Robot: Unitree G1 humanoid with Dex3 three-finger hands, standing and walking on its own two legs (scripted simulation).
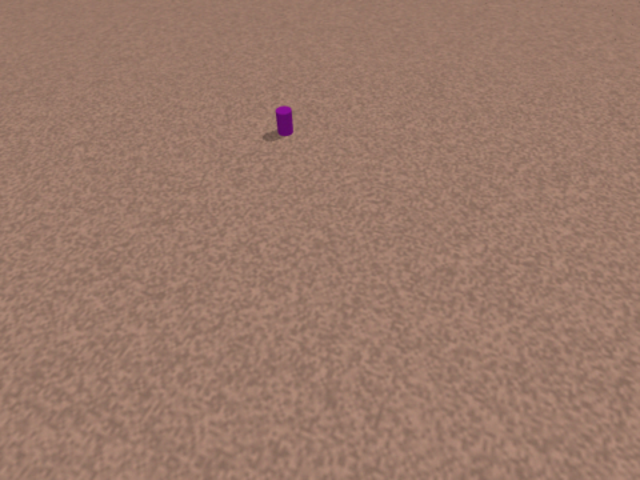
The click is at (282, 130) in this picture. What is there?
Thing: squat round
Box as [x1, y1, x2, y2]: [276, 106, 292, 135]
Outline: 281,106 276,109 278,133 281,135 288,135 292,132 291,109 287,106
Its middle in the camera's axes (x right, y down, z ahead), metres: -0.19 -0.67 +2.17
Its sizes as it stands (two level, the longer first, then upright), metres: 0.086 0.086 0.134
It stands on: the floor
